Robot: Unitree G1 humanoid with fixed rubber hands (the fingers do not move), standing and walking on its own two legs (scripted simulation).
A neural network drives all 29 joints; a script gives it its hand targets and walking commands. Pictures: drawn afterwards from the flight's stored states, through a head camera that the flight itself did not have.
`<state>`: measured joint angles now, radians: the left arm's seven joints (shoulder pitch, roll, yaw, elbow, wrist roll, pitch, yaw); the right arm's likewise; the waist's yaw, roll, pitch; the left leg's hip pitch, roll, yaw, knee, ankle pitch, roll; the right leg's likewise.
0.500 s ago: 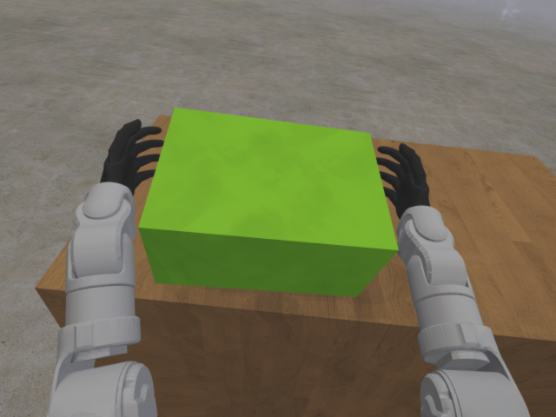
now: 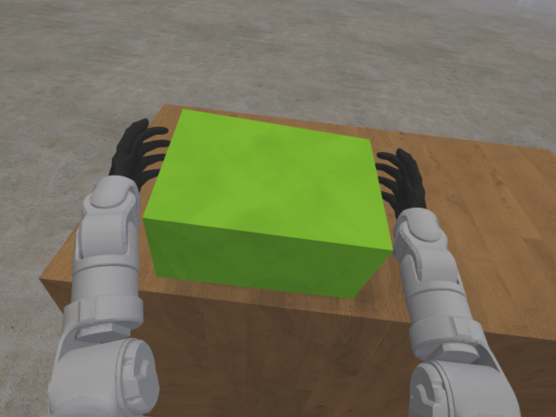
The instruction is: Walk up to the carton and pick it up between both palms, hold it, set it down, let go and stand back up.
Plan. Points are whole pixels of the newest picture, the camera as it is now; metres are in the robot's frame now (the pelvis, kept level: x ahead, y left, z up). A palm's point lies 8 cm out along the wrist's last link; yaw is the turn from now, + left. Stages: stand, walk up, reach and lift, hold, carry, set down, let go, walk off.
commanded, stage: set down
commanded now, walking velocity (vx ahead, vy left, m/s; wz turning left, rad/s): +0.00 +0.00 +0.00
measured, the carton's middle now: (268, 204) +0.41 +0.02 +0.12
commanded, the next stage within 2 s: none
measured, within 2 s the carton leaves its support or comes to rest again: rests again in 1.66 s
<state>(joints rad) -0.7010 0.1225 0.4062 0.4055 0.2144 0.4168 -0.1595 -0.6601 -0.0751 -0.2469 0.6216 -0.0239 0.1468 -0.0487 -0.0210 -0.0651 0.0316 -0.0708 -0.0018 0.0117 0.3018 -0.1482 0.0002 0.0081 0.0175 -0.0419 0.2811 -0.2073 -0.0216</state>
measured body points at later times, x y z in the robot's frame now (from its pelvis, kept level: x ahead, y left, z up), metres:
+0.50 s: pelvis +0.01 +0.01 +0.00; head +0.01 +0.03 +0.45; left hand +0.43 +0.21 +0.15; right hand +0.41 -0.18 +0.13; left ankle +0.02 +0.12 -0.75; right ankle -0.03 -0.10 -0.75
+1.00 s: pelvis +0.01 +0.00 +0.00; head +0.03 +0.02 +0.45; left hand +0.43 +0.21 +0.12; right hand +0.42 -0.18 +0.11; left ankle +0.02 +0.12 -0.75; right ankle -0.03 -0.10 -0.75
